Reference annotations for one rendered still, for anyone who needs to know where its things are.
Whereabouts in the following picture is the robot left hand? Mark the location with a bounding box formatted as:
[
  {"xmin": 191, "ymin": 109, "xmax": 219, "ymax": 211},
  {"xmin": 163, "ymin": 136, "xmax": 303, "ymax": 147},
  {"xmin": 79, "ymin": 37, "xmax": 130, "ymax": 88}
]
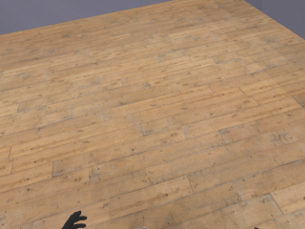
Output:
[{"xmin": 62, "ymin": 210, "xmax": 87, "ymax": 229}]

